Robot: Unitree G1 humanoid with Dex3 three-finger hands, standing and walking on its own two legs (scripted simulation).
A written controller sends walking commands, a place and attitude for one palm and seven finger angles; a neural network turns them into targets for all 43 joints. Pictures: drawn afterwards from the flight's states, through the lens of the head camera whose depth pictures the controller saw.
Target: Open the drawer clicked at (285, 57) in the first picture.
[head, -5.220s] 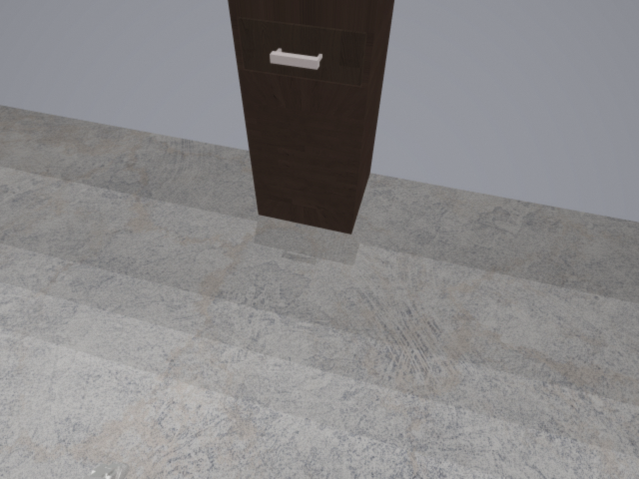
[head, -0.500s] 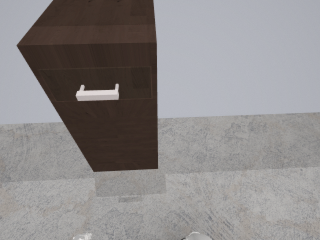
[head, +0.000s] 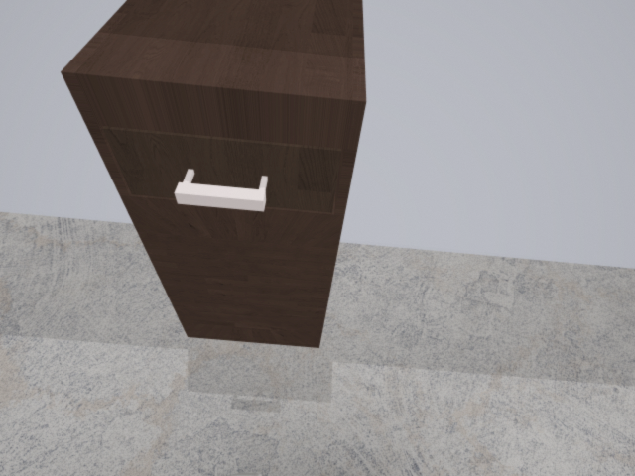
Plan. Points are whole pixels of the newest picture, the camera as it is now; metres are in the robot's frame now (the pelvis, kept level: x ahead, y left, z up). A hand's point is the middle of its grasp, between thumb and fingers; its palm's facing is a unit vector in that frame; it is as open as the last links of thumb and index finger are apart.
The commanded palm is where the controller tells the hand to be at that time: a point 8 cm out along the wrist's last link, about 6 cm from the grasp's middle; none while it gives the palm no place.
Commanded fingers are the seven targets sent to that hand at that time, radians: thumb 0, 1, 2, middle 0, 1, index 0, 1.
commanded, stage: come to a stop and stand still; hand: left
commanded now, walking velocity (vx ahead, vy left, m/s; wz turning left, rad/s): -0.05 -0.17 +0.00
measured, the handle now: (224, 187) +0.55 +0.21 -0.01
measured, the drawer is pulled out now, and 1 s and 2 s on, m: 0.00 0.00 0.00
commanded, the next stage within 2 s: look again from close up in 1.50 s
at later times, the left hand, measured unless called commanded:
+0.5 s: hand out of the picture +0.00 +0.13 -0.16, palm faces +0.00 -0.98 -0.22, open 7.3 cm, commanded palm none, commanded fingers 0.00 0.90 0.90 -0.20 -0.30 -0.20 -0.30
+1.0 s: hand out of the picture -0.02 +0.08 -0.17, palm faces +0.04 -0.99 -0.15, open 7.3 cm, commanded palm none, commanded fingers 0.00 0.90 0.90 -0.20 -0.30 -0.20 -0.30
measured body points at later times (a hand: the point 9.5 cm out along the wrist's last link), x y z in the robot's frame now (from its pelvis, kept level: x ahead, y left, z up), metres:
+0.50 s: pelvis -0.03 -0.04 +0.01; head -0.03 -0.06 +0.46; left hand +0.00 +0.19 -0.14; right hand -0.04 -0.27 -0.16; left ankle +0.03 +0.09 -0.73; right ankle -0.06 -0.15 -0.73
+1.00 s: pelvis +0.01 -0.07 +0.01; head +0.02 -0.07 +0.46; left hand -0.02 +0.13 -0.15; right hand -0.03 -0.27 -0.16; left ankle +0.03 +0.09 -0.73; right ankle -0.06 -0.15 -0.73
